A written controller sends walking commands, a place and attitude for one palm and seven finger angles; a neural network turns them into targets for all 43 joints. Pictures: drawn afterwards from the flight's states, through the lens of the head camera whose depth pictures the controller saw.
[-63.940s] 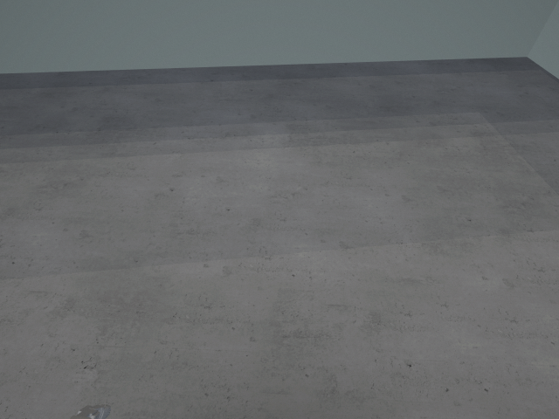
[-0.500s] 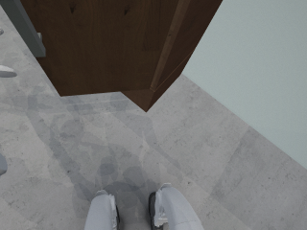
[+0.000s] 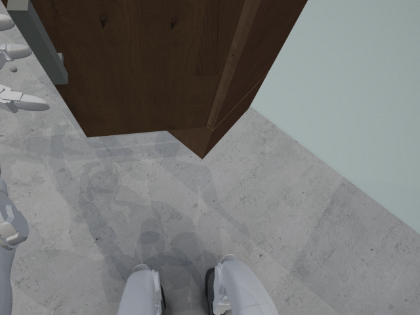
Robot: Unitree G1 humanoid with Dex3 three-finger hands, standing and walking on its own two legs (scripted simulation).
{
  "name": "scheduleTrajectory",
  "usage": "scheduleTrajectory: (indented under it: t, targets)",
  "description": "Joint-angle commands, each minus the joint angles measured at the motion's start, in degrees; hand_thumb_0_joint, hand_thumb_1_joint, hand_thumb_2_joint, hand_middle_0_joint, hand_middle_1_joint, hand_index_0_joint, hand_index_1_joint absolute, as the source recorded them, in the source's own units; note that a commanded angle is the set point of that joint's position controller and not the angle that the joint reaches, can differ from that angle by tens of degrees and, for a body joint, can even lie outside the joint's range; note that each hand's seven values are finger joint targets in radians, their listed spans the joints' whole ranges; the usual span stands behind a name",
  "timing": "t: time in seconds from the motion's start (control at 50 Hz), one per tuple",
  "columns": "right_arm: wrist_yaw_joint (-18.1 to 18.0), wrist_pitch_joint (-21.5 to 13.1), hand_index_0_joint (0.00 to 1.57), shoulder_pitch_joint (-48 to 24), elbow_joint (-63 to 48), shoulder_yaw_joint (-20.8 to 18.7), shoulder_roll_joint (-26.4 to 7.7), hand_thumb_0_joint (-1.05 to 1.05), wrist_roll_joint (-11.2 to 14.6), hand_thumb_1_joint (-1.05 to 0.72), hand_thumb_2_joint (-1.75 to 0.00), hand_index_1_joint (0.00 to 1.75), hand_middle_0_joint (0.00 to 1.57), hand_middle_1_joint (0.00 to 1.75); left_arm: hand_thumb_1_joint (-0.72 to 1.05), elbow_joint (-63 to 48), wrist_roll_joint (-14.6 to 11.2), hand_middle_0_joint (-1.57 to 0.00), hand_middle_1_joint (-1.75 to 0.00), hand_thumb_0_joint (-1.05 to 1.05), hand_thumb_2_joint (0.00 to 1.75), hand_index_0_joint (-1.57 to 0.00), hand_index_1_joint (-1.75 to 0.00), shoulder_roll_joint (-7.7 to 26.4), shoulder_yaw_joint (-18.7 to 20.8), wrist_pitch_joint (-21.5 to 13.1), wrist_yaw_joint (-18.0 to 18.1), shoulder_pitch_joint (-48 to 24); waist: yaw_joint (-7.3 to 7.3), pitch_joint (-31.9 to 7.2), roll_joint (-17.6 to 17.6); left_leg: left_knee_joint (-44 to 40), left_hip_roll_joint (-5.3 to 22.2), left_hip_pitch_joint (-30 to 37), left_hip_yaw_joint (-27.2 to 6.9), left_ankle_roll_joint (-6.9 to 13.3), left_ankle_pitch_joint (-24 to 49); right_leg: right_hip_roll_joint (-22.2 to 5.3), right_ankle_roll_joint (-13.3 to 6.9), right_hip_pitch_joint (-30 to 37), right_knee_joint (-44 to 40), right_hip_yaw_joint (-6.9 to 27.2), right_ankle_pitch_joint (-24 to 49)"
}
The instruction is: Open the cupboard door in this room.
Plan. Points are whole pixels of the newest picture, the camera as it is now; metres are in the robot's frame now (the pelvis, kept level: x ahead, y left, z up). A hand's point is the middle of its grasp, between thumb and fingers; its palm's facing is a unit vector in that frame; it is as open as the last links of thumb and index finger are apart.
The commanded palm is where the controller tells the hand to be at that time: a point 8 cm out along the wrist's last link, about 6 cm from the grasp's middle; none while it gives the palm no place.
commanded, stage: slide the fingers in behind the handle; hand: left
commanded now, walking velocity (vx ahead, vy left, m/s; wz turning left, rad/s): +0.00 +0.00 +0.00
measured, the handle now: (43, 38) +0.59 +0.24 +0.06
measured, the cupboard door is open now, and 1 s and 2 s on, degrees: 49 50 51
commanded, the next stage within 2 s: close the thumb around the handle in 1.20 s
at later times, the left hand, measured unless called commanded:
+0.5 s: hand (41, 66) +0.53 +0.24 +0.06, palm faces +0.07 -1.00 -0.01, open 13.9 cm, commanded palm +0.51 +0.27 +0.06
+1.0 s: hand (51, 68) +0.52 +0.22 +0.06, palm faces +0.09 -1.00 -0.01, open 14.0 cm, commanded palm +0.51 +0.26 +0.06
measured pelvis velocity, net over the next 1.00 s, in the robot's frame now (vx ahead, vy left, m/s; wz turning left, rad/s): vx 0.00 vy -0.01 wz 0.01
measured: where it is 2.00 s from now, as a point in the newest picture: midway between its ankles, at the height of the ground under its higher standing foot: outside the picture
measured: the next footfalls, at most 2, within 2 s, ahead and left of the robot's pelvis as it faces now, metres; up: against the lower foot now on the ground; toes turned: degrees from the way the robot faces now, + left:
none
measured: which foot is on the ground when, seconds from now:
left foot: down 0.00-1.00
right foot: down 0.00-1.00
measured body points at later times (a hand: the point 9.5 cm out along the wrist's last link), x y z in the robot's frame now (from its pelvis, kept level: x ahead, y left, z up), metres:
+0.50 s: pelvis +0.00 +0.00 +0.00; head +0.17 +0.03 +0.42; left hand +0.52 +0.29 +0.07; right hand -0.01 -0.27 -0.10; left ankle +0.01 +0.09 -0.65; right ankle +0.03 -0.13 -0.65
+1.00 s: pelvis +0.00 -0.01 +0.00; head +0.16 +0.03 +0.42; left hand +0.51 +0.28 +0.07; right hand +0.00 -0.27 -0.10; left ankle +0.01 +0.09 -0.65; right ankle +0.03 -0.13 -0.65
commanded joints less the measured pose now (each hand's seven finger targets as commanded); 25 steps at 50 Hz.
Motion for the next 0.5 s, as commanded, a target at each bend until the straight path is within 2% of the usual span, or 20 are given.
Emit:
scheduleTrajectory:
  t: [0.0,0.02,0.06,0.08,0.1,0.12,0.14,0.2,0.22,0.26,0.32,0.34,0.36,0.38,0.4,0.42,0.46,0.48]
  targets:
    - [-0.9,-0.1,0.20,11.1,-1.6,-4.4,-12.0,0.00,-0.3,-0.90,-0.90,0.30,0.20,0.30,-0.50,-10.8,-1.0,-0.30,-1.20,0.00,0.30,-0.30,-1.20,17.1,1.0,-3.4,1.0,-22.0,0.71,-28.7,13.0,-8.1,-1.7,26.2,-5.7,-1.2,25.8,3.2,-1.2,9.8,-5.4,2.7,13.4]
    - [-0.9,-0.1,0.20,11.1,-1.5,-4.4,-12.0,0.00,-0.3,-0.90,-0.90,0.30,0.20,0.30,-0.50,-11.4,-1.1,-0.30,-1.20,0.00,0.30,-0.30,-1.20,15.9,-0.1,-3.6,1.2,-23.2,0.01,-28.6,12.4,-8.2,-1.7,26.2,-5.7,-1.1,25.0,3.1,-1.0,9.5,-5.6,2.8,13.0]
    - [-0.9,-0.4,0.20,11.3,-1.3,-4.6,-12.0,0.00,-0.4,-0.90,-0.90,0.30,0.20,0.30,-0.50,-12.2,-1.0,-0.30,-1.20,0.00,0.30,-0.30,-1.20,16.0,0.1,-4.4,1.7,-24.4,0.09,-30.2,13.9,-8.0,-1.6,27.8,-6.1,-1.3,26.0,3.1,-1.2,8.4,-5.2,2.7,12.9]
    - [-1.0,-0.4,0.20,11.2,-1.0,-4.5,-11.9,0.00,-0.4,-0.90,-0.90,0.30,0.20,0.30,-0.50,-10.9,-1.0,-0.30,-1.20,0.00,0.30,-0.30,-1.20,15.2,-0.5,-4.3,1.8,-24.6,-0.33,-29.2,12.8,-7.8,-1.7,26.9,-6.1,-1.3,25.2,3.1,-1.2,8.2,-5.2,2.7,12.6]
    - [-0.9,-0.6,0.20,11.1,-0.8,-4.4,-11.8,0.00,-0.5,-0.90,-0.90,0.30,0.20,0.30,-0.50,-11.3,-1.0,-0.30,-1.20,0.00,0.30,-0.30,-1.20,14.9,-0.8,-4.5,1.9,-25.7,-0.47,-28.7,13.3,-7.9,-1.7,26.4,-5.9,-1.2,24.5,3.0,-1.1,8.5,-5.3,2.8,12.5]
    - [-0.9,-0.6,0.20,11.3,-0.9,-4.5,-12.0,0.00,-0.6,-0.90,-0.90,0.30,0.20,0.30,-0.50,-11.1,-0.9,-0.30,-1.20,0.00,0.30,-0.30,-1.20,15.5,0.0,-4.6,2.2,-24.7,0.07,-29.6,12.5,-8.0,-1.8,26.5,-6.1,-1.3,24.7,3.1,-1.2,9.2,-5.2,2.8,12.5]
    - [-0.9,-0.7,0.20,11.5,-1.2,-4.5,-11.9,0.00,-0.6,-0.90,-0.90,0.30,0.20,0.30,-0.50,-11.3,-1.1,-0.30,-1.20,0.00,0.30,-0.30,-1.20,14.5,-0.6,-4.9,2.2,-24.6,-0.03,-30.4,14.1,-7.8,-1.8,27.8,-6.2,-1.3,26.2,3.1,-1.4,8.3,-4.8,2.6,13.0]
    - [-0.7,-0.6,0.20,11.5,-0.8,-4.6,-11.7,0.00,-0.7,-0.90,-0.90,0.30,0.20,0.30,-0.50,-11.4,-0.8,-0.30,-1.20,0.00,0.30,-0.30,-1.20,13.2,-1.2,-4.7,2.8,-24.7,0.05,-30.5,13.9,-7.7,-1.8,27.9,-6.1,-1.4,26.7,3.0,-1.2,8.5,-5.0,2.7,13.4]
    - [-0.6,-0.5,0.20,11.5,-0.9,-4.7,-11.8,0.00,-0.8,-0.90,-0.90,0.30,0.20,0.30,-0.50,-11.4,-0.7,-0.30,-1.20,0.00,0.30,-0.30,-1.20,14.1,-0.3,-4.6,3.1,-23.6,0.54,-31.2,13.4,-7.7,-1.8,27.5,-5.9,-1.4,26.8,3.0,-1.2,9.5,-4.9,2.7,13.9]
    - [-0.6,-0.4,0.20,11.7,-0.9,-4.7,-11.6,0.00,-0.8,-0.90,-0.90,0.30,0.20,0.30,-0.50,-12.0,-0.7,-0.30,-1.20,0.00,0.30,-0.30,-1.20,13.3,-0.9,-4.7,3.3,-24.3,0.33,-31.6,13.8,-7.5,-1.7,28.6,-6.1,-1.5,28.7,3.0,-1.2,9.0,-4.6,2.7,15.0]
    - [-0.4,-0.3,0.20,11.4,-1.0,-4.8,-11.4,0.00,-0.7,-0.90,-0.90,0.30,0.20,0.30,-0.50,-11.5,-0.6,-0.30,-1.20,0.00,0.30,-0.30,-1.20,11.8,-1.7,-4.4,4.2,-23.9,0.02,-29.8,12.1,-7.9,-1.8,26.6,-5.7,-1.2,26.1,3.0,-1.1,9.6,-5.1,2.8,14.0]
    - [-0.4,-0.4,0.20,11.7,-1.0,-4.8,-11.4,0.00,-0.8,-0.90,-0.90,0.30,0.20,0.30,-0.50,-12.6,-0.7,-0.30,-1.20,0.00,0.30,-0.30,-1.20,11.2,-1.9,-4.9,4.5,-25.1,-0.15,-30.2,12.9,-7.9,-1.8,27.9,-6.1,-1.3,27.3,3.1,-1.3,8.8,-4.8,2.6,14.2]
    - [-0.3,-0.5,0.20,11.7,-0.8,-4.9,-11.4,0.00,-0.8,-0.90,-0.90,0.30,0.20,0.30,-0.50,-12.7,-0.8,-0.30,-1.20,0.00,0.30,-0.30,-1.20,11.5,-1.5,-5.0,4.9,-25.4,0.06,-31.2,13.2,-7.8,-1.8,28.2,-5.9,-1.4,27.4,3.0,-1.2,9.2,-4.9,2.7,14.5]
    - [-0.3,-0.5,0.20,11.8,-1.0,-4.9,-11.5,0.00,-0.8,-0.90,-0.90,0.30,0.20,0.30,-0.50,-12.0,-0.6,-0.30,-1.20,0.00,0.30,-0.30,-1.20,12.7,-0.3,-5.0,5.3,-24.2,0.42,-31.3,11.4,-7.6,-1.9,26.8,-5.7,-1.2,26.8,3.1,-1.1,10.5,-4.9,2.9,14.8]
    - [-0.4,-0.5,0.20,11.6,-0.9,-4.8,-11.4,0.00,-0.8,-0.90,-0.90,0.30,0.20,0.30,-0.50,-11.0,-0.3,-0.30,-1.20,0.00,0.30,-0.30,-1.20,12.9,-0.4,-4.9,5.6,-24.0,0.18,-30.3,10.8,-7.7,-2.0,25.6,-5.4,-1.1,26.1,3.0,-1.0,11.1,-5.0,3.1,14.9]
    - [-0.3,-0.6,0.20,11.6,-1.0,-4.7,-11.1,0.00,-0.8,-0.90,-0.90,0.30,0.20,0.30,-0.50,-11.5,-0.1,-0.30,-1.20,0.00,0.30,-0.30,-1.20,11.5,-1.6,-5.0,5.8,-24.8,-0.03,-29.7,11.6,-7.8,-2.1,25.1,-5.2,-1.0,25.3,3.0,-1.0,11.0,-5.0,3.1,14.6]
    - [-0.2,-0.6,0.20,11.7,-0.9,-4.8,-11.0,0.00,-1.0,-0.90,-0.90,0.30,0.20,0.30,-0.50,-13.3,0.2,-0.30,-1.20,0.00,0.30,-0.30,-1.20,11.5,-1.6,-5.8,6.2,-25.6,0.41,-32.0,13.8,-7.6,-2.0,27.7,-5.5,-1.3,27.7,3.0,-1.2,10.7,-4.6,3.1,15.6]
    - [-0.1,-0.6,0.20,11.8,-0.9,-5.0,-11.0,0.00,-1.1,-0.90,-0.90,0.30,0.20,0.30,-0.50,-13.4,0.0,-0.30,-1.20,0.00,0.30,-0.30,-1.20,11.5,-1.0,-5.9,6.4,-24.9,0.46,-32.8,13.1,-7.4,-2.0,28.0,-5.4,-1.3,28.5,3.0,-1.2,11.1,-4.6,3.0,16.3]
